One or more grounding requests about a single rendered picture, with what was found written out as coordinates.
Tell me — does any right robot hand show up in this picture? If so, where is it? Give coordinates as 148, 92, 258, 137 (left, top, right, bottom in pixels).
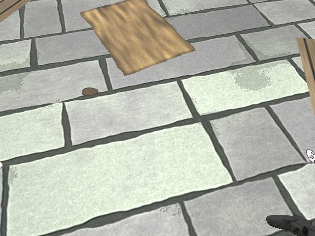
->
266, 214, 315, 236

